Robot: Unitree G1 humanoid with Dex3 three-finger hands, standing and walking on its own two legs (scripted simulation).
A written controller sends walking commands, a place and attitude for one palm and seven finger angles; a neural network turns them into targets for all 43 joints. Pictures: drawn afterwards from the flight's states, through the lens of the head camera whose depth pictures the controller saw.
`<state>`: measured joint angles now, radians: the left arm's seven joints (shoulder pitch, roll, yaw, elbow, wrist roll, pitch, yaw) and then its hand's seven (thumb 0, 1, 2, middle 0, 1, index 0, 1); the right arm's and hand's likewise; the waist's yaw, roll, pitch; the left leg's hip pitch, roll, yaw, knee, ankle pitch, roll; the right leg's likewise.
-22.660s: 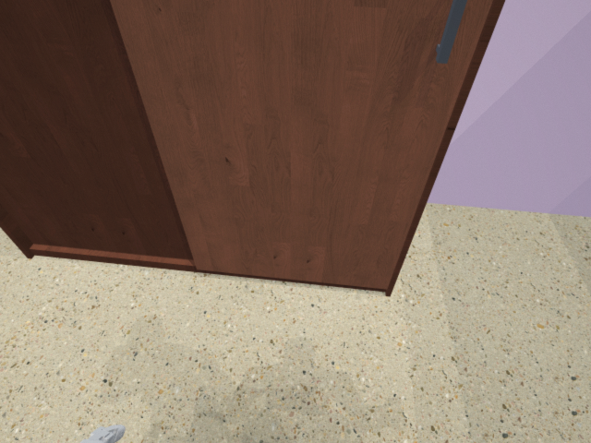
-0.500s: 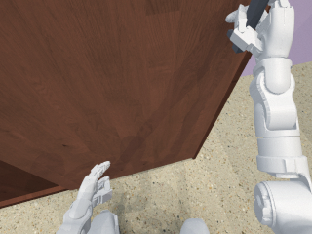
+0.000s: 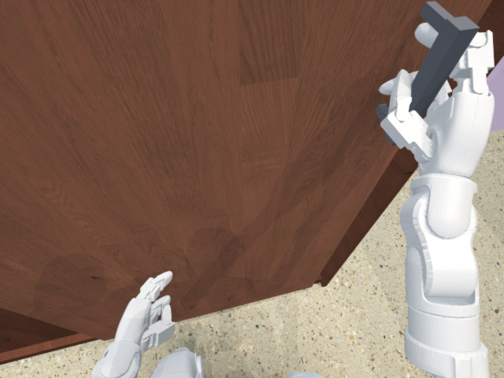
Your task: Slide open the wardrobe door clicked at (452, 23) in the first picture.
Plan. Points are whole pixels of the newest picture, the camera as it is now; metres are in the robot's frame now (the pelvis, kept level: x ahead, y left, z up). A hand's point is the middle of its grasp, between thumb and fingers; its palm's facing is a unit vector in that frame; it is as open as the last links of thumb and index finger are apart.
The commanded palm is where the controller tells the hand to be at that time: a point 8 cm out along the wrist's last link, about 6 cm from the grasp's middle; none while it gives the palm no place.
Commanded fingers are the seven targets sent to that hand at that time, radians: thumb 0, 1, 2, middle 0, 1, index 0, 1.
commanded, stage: step sideways, sliding the door along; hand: right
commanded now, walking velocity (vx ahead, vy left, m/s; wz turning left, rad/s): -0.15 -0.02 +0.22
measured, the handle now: (413, 80) +0.37 -0.21 +0.25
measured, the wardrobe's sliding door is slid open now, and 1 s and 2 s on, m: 0.05 0.17 0.30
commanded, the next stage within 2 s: none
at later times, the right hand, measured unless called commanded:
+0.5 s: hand (331, 142) +0.31 -0.11 +0.23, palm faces -0.02 +1.00 -0.06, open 7.4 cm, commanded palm +0.29 -0.12 +0.22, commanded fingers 0.00 -0.90 -0.90 0.45 1.40 0.45 1.40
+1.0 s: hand (292, 141) +0.31 -0.07 +0.24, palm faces +0.18 +0.98 +0.01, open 7.1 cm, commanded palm +0.28 -0.05 +0.23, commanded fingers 0.00 -0.90 -0.90 0.45 1.40 0.45 1.40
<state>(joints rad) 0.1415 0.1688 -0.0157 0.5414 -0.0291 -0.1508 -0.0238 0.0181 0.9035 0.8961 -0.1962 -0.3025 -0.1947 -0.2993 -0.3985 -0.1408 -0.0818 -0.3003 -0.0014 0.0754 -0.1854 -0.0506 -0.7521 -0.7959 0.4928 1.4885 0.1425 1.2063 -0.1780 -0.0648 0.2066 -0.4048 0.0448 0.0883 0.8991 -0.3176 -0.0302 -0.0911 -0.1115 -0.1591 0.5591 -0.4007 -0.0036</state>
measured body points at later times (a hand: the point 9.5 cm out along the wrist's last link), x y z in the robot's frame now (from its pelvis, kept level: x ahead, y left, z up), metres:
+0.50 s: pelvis +0.00 -0.03 +0.01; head +0.08 -0.05 +0.46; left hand +0.22 +0.17 -0.06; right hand +0.31 -0.17 +0.23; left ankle +0.00 +0.12 -0.64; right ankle +0.02 -0.14 -0.73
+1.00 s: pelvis -0.07 +0.07 +0.00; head -0.01 +0.05 +0.44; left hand +0.11 +0.32 -0.08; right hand +0.30 -0.12 +0.24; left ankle -0.07 +0.19 -0.70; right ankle -0.04 -0.07 -0.74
